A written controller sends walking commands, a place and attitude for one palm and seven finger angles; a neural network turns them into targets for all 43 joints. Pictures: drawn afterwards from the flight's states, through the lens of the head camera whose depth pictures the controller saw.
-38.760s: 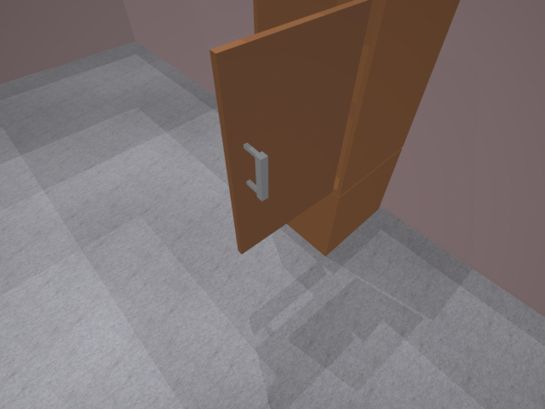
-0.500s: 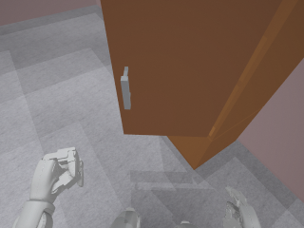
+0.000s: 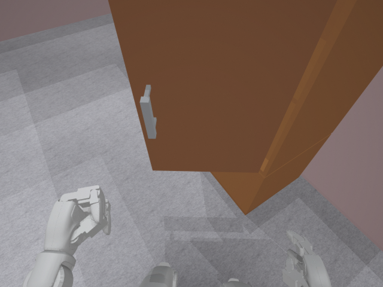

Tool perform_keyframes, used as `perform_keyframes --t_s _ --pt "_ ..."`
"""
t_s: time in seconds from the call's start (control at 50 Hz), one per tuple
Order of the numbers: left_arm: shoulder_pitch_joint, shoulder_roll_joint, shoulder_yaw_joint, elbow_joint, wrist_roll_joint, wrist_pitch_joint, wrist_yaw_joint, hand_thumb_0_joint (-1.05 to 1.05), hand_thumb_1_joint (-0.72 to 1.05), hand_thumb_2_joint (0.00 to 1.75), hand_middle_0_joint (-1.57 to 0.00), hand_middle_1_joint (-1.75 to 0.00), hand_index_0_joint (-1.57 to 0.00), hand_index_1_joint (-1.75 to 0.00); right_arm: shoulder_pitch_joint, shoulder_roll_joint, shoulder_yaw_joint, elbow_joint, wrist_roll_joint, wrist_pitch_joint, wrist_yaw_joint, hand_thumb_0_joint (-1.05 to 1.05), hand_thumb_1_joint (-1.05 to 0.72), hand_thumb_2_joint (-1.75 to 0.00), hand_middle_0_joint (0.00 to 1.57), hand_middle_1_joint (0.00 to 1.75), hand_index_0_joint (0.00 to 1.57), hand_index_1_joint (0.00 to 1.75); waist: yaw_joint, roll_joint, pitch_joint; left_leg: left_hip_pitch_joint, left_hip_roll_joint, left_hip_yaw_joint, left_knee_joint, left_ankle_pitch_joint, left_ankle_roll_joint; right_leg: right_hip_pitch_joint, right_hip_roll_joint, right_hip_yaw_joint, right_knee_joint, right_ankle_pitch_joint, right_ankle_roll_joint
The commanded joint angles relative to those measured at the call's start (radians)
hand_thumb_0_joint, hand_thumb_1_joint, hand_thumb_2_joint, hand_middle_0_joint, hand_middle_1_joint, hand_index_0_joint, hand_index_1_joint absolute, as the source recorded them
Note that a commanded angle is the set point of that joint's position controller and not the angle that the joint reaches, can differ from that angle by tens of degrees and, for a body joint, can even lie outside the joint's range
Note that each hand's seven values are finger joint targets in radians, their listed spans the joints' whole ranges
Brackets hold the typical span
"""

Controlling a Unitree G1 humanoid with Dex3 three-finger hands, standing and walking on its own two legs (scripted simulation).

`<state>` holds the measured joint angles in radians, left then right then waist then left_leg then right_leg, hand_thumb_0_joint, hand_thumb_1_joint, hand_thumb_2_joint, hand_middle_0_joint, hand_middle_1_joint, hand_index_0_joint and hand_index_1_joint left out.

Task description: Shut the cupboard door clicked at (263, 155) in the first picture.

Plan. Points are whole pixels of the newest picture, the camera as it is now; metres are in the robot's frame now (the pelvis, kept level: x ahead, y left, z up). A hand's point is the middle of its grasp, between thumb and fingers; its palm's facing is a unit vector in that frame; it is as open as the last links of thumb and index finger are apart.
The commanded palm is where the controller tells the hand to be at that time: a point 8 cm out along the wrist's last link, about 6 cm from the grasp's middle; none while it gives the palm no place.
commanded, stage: bring the fist close to the handle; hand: left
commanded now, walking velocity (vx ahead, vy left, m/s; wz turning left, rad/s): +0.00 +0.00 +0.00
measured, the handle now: (150, 113) +0.49 +0.14 +0.06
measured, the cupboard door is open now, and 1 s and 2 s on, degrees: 55 55 50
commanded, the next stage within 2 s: push the door shut along its arc in 1.30 s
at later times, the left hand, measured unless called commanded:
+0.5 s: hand (140, 177) +0.31 +0.13 +0.07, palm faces -0.02 -1.00 -0.01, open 3.1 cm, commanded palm +0.30 +0.18 +0.07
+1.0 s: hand (168, 147) +0.38 +0.08 +0.07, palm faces +0.01 -1.00 -0.02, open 3.1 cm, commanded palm +0.35 +0.14 +0.07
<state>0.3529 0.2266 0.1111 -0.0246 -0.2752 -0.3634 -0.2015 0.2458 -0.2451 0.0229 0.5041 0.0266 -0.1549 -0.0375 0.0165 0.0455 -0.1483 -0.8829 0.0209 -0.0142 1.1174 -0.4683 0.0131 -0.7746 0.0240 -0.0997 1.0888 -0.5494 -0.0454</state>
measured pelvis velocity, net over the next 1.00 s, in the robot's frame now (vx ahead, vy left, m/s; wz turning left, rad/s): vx -0.01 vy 0.00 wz -0.03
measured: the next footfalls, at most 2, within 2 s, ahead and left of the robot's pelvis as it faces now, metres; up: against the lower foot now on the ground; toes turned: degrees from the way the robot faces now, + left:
none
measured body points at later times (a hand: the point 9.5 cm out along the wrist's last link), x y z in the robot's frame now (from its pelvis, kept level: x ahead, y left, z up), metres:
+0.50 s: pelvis +0.00 +0.00 +0.01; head +0.05 +0.00 +0.45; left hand +0.31 +0.18 +0.07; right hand +0.15 -0.24 -0.09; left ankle +0.04 +0.11 -0.66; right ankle +0.00 -0.09 -0.66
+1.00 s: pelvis -0.01 +0.00 +0.01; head +0.05 -0.01 +0.45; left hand +0.38 +0.14 +0.08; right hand +0.10 -0.25 -0.11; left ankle +0.04 +0.11 -0.66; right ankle +0.00 -0.09 -0.66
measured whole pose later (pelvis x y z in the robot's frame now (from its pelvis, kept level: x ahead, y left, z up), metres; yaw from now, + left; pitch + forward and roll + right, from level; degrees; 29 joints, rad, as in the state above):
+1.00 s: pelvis -0.01 +0.00 +0.01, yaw -1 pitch +15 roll +0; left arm -0.37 0.10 0.03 0.60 -0.09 -0.40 0.10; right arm 0.27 -0.23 0.00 0.63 -0.01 -0.03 0.03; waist -0.05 0.03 -0.14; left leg -0.87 0.02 0.03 1.04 -0.42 0.01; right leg -0.80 0.02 -0.05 1.06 -0.51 -0.05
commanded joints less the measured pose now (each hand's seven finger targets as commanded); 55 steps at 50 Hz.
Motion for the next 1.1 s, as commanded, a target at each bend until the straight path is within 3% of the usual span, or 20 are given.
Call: perform_keyframes --t_s 0.0,0.04,0.12,0.18,0.28,0.44,0.48,0.52,0.56,0.62,0.66,0.7,0.76,0.82,0.88,0.92,0.94,0.98,1.02,1.08 --pt "-0.170 0.097 0.044 -0.184 -0.010 -0.065 0.009 0.00 0.90 0.90 -1.30 -1.50 -1.30 -1.50 -0.030 -0.117 -0.051 -0.137 0.003 -0.055 -0.014 0.00 -0.90 -0.90 0.20 0.30 0.20 0.30 -0.027 -0.035 -0.188 0.139 -0.018 -0.026 -0.125 0.171 0.019 0.088 -0.006 0.124 -0.192 0.235 0.028" --pt "-0.242 0.094 0.027 -0.165 0.001 -0.054 0.014 0.00 0.90 0.90 -1.30 -1.50 -1.30 -1.50 -0.035 -0.116 -0.048 -0.129 0.006 -0.052 -0.014 0.00 -0.90 -0.90 0.20 0.30 0.20 0.30 -0.034 -0.026 -0.183 0.138 -0.017 -0.026 -0.126 0.162 0.021 0.083 -0.008 0.133 -0.201 0.216 0.027" --pt "-0.287 0.116 0.047 -0.143 0.015 -0.031 0.044 0.00 0.90 0.90 -1.30 -1.50 -1.30 -1.50 -0.031 -0.118 -0.050 -0.122 0.005 -0.044 -0.011 0.00 -0.90 -0.90 0.20 0.30 0.20 0.30 -0.016 -0.010 -0.230 0.172 -0.016 -0.027 -0.144 0.191 0.022 0.113 -0.005 0.124 -0.196 0.251 0.023" --pt "-0.332 0.072 0.005 -0.116 0.027 -0.023 0.068 0.00 0.90 0.90 -1.30 -1.50 -1.30 -1.50 -0.041 -0.111 -0.047 -0.122 0.007 -0.037 -0.005 0.00 -0.90 -0.90 0.20 0.30 0.20 0.30 -0.020 -0.011 -0.219 0.191 -0.017 -0.023 -0.163 0.182 0.020 0.104 -0.008 0.115 -0.203 0.251 0.027" --pt "-0.439 0.055 -0.005 -0.017 0.055 -0.018 0.110 0.00 0.90 0.90 -1.30 -1.50 -1.30 -1.50 -0.034 -0.113 -0.046 -0.101 0.002 -0.018 0.003 0.00 -0.90 -0.90 0.20 0.30 0.20 0.30 -0.028 -0.038 -0.194 0.194 -0.015 -0.025 -0.184 0.169 0.018 0.093 -0.007 0.099 -0.208 0.240 0.024" --pt "-0.583 0.010 -0.056 0.047 0.100 -0.042 0.171 0.00 0.90 0.90 -1.30 -1.50 -1.30 -1.50 -0.025 -0.116 -0.054 -0.076 -0.006 0.001 0.017 0.00 -0.90 -0.90 0.20 0.30 0.20 0.30 -0.034 -0.032 -0.270 0.264 -0.012 -0.022 -0.191 0.223 0.017 0.099 -0.007 0.086 -0.194 0.312 0.022" --pt "-0.625 -0.014 -0.080 0.077 0.113 -0.044 0.188 0.00 0.90 0.90 -1.30 -1.50 -1.30 -1.50 -0.022 -0.115 -0.054 -0.071 -0.008 0.010 0.022 0.00 -0.90 -0.90 0.20 0.30 0.20 0.30 -0.040 -0.031 -0.257 0.268 -0.012 -0.022 -0.197 0.219 0.016 0.087 -0.008 0.080 -0.193 0.309 0.022" --pt "-0.677 0.013 -0.054 0.128 0.127 -0.041 0.211 0.00 0.90 0.90 -1.30 -1.50 -1.30 -1.50 -0.011 -0.121 -0.056 -0.057 -0.011 0.021 0.022 0.00 -0.90 -0.90 0.20 0.30 0.20 0.30 -0.043 -0.052 -0.245 0.264 -0.009 -0.029 -0.198 0.216 0.015 0.076 -0.003 0.080 -0.194 0.304 0.020" --pt "-0.724 -0.042 -0.102 0.134 0.138 -0.048 0.227 0.00 0.90 0.90 -1.30 -1.50 -1.30 -1.50 -0.013 -0.114 -0.057 -0.055 -0.011 0.026 0.028 0.00 -0.90 -0.90 0.20 0.30 0.20 0.30 -0.050 -0.026 -0.264 0.298 -0.007 -0.028 -0.201 0.224 0.012 0.061 -0.006 0.072 -0.191 0.310 0.020" --pt "-0.787 -0.015 -0.067 0.192 0.147 -0.049 0.256 0.00 0.90 0.90 -1.30 -1.50 -1.30 -1.50 -0.002 -0.120 -0.060 -0.040 -0.016 0.038 0.029 0.00 -0.90 -0.90 0.20 0.30 0.20 0.30 -0.049 -0.047 -0.266 0.291 -0.007 -0.030 -0.202 0.220 0.011 0.065 -0.002 0.074 -0.196 0.308 0.019" --pt "-0.823 -0.055 -0.098 0.212 0.155 -0.059 0.268 0.00 0.90 0.90 -1.30 -1.50 -1.30 -1.50 -0.002 -0.114 -0.061 -0.037 -0.018 0.044 0.035 0.00 -0.90 -0.90 0.20 0.30 0.20 0.30 -0.052 -0.051 -0.301 0.308 -0.008 -0.025 -0.198 0.245 0.010 0.073 -0.005 0.073 -0.187 0.338 0.021" --pt "-0.856 -0.050 -0.086 0.243 0.159 -0.067 0.281 0.00 0.90 0.90 -1.30 -1.50 -1.30 -1.50 0.004 -0.114 -0.064 -0.029 -0.020 0.050 0.039 0.00 -0.90 -0.90 0.20 0.30 0.20 0.30 -0.052 -0.049 -0.308 0.307 -0.009 -0.019 -0.194 0.253 0.010 0.076 -0.006 0.078 -0.189 0.353 0.023" --pt "-0.918 -0.056 -0.086 0.320 0.170 -0.069 0.292 0.00 0.90 0.90 -1.30 -1.50 -1.30 -1.50 0.013 -0.113 -0.065 -0.015 -0.022 0.062 0.043 0.00 -0.90 -0.90 0.20 0.30 0.20 0.30 -0.064 -0.077 -0.280 0.284 -0.009 -0.017 -0.194 0.236 0.011 0.069 -0.006 0.080 -0.196 0.347 0.025" --pt "-0.980 -0.029 -0.056 0.346 0.177 -0.084 0.303 0.00 0.90 0.90 -1.30 -1.50 -1.30 -1.50 0.026 -0.118 -0.068 -0.006 -0.027 0.071 0.044 0.00 -0.90 -0.90 0.20 0.30 0.20 0.30 -0.062 -0.053 -0.318 0.290 -0.012 -0.014 -0.188 0.255 0.011 0.084 -0.005 0.087 -0.192 0.371 0.024" --pt "-1.055 -0.076 -0.090 0.401 0.180 -0.101 0.309 0.00 0.90 0.90 -1.30 -1.50 -1.30 -1.50 0.031 -0.111 -0.071 0.008 -0.029 0.074 0.049 0.00 -0.90 -0.90 0.20 0.30 0.20 0.30 -0.078 -0.057 -0.312 0.289 -0.013 -0.009 -0.181 0.250 0.011 0.064 -0.007 0.089 -0.195 0.373 0.028" --pt "-0.994 -0.033 -0.036 0.423 0.179 -0.107 0.313 0.00 0.90 0.90 -1.30 -1.50 -1.30 -1.50 0.046 -0.120 -0.076 0.005 -0.033 0.078 0.053 0.00 -0.90 -0.90 0.20 0.30 0.20 0.30 -0.050 -0.052 -0.348 0.292 -0.014 -0.007 -0.184 0.275 0.010 0.093 -0.002 0.089 -0.189 0.397 0.024" --pt "-0.978 -0.038 -0.038 0.431 0.180 -0.110 0.311 0.00 0.90 0.90 -1.30 -1.50 -1.30 -1.50 0.041 -0.115 -0.076 0.004 -0.031 0.082 0.056 0.00 -0.90 -0.90 0.20 0.30 0.20 0.30 -0.050 -0.061 -0.350 0.291 -0.014 0.001 -0.186 0.281 0.011 0.104 -0.007 0.093 -0.192 0.414 0.027" --pt "-0.987 -0.051 -0.055 0.435 0.180 -0.118 0.305 0.00 0.90 0.90 -1.30 -1.50 -1.30 -1.50 0.040 -0.110 -0.074 0.000 -0.031 0.089 0.059 0.00 -0.90 -0.90 0.20 0.30 0.20 0.30 -0.055 -0.074 -0.324 0.263 -0.018 0.009 -0.190 0.258 0.014 0.115 -0.010 0.102 -0.204 0.406 0.032" --pt "-0.944 0.007 0.003 0.449 0.173 -0.120 0.302 0.00 0.90 0.90 -1.30 -1.50 -1.30 -1.50 0.045 -0.118 -0.076 -0.004 -0.031 0.095 0.057 0.00 -0.90 -0.90 0.20 0.30 0.20 0.30 -0.040 -0.116 -0.314 0.230 -0.020 0.015 -0.195 0.238 0.019 0.149 -0.009 0.117 -0.221 0.391 0.035" --pt "-1.016 0.014 -0.002 0.458 0.168 -0.133 0.289 0.00 0.90 0.90 -1.30 -1.50 -1.30 -1.50 0.034 -0.110 -0.072 0.002 -0.024 0.102 0.049 0.00 -0.90 -0.90 0.20 0.30 0.20 0.30 -0.060 -0.133 -0.269 0.183 -0.024 0.024 -0.195 0.178 0.023 0.152 -0.023 0.148 -0.252 0.328 0.047"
